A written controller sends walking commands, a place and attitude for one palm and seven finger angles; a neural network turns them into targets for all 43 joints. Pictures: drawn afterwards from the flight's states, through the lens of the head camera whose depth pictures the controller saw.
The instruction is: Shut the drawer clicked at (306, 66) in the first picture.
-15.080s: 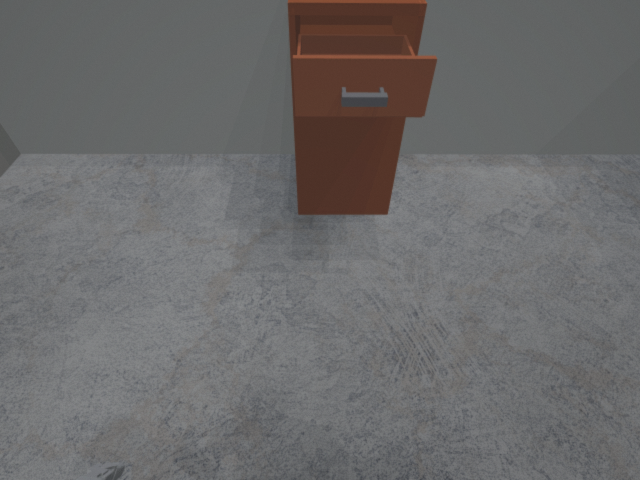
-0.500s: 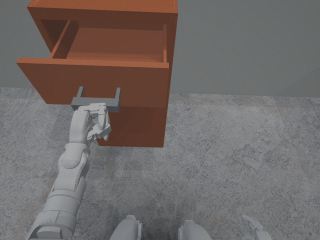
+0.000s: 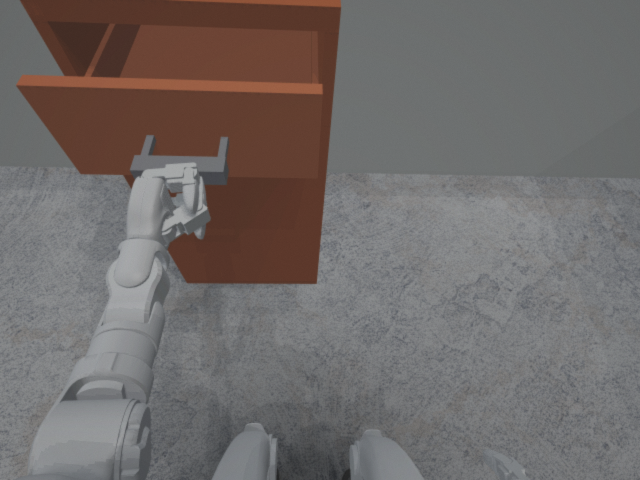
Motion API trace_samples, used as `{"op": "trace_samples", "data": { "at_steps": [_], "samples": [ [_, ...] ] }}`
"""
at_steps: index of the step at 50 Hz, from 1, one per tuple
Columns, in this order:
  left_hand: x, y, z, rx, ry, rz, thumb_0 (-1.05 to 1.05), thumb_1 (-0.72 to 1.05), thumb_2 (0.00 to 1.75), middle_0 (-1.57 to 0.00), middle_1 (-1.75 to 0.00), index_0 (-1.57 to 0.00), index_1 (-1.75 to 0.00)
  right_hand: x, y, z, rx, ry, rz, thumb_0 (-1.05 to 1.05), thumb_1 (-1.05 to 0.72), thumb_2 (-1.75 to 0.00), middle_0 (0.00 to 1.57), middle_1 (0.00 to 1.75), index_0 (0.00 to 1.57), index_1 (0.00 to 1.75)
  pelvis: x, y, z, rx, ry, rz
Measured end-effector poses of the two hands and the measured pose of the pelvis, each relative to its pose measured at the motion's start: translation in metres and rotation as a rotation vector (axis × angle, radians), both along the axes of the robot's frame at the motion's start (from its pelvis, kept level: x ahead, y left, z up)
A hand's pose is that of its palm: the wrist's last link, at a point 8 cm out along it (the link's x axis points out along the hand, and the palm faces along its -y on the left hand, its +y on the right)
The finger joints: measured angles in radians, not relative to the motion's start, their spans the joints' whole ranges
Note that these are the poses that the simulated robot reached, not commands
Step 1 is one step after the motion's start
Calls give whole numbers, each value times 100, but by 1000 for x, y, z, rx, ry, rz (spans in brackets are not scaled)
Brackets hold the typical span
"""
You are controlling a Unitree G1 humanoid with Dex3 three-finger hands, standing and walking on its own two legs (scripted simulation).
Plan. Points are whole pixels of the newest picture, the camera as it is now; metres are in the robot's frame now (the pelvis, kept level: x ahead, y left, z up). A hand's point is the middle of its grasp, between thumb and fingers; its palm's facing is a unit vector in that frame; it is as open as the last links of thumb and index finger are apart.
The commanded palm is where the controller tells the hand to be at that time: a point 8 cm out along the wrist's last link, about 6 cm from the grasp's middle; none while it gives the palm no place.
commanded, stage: push the drawer shut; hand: left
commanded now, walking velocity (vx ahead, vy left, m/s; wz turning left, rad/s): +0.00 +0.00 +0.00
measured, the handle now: (184, 156) +0.52 +0.18 +0.06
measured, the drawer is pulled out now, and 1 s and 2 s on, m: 0.13 0.01 0.00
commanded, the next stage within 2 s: pull the fist back off the drawer in 1.28 s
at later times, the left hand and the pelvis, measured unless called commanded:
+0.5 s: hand (210, 169) +0.50 +0.14 +0.06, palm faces +0.00 -1.00 -0.04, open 3.0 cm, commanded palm +0.49 +0.19 +0.06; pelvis +0.00 +0.00 -0.01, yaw -1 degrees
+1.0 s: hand (217, 137) +0.56 +0.14 +0.06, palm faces +0.01 -1.00 -0.05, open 3.2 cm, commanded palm +0.55 +0.18 +0.06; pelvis +0.00 +0.01 -0.02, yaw -2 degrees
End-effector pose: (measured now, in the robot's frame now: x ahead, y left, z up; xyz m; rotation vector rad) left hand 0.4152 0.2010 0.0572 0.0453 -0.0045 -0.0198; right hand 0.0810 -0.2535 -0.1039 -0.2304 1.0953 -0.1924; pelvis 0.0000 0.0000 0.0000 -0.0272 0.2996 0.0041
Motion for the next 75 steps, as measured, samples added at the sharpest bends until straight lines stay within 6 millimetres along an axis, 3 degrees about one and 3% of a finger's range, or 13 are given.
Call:
{"op": "trace_samples", "data": {
  "at_steps": [22,53,75],
  "samples": [
    [55,-2,2,-7,7,17,-1,77,93,-140,-160,-140,-160,-67,-5,-7,-15,188,-80,1,-90,-90,20,30,20,30,-1,2,-8,-8,61,-14],
    [125,-6,7,0,25,28,4,79,94,-140,-160,-140,-160,-111,7,-7,-26,341,-127,1,-90,-90,20,30,20,30,2,8,-18,-34,149,-18],
    [131,3,7,13,38,26,1,65,99,-140,-160,-140,-160,-133,10,-6,-71,352,-110,0,-90,-90,21,30,20,30,-16,11,-28,-57,180,1]
  ]
}}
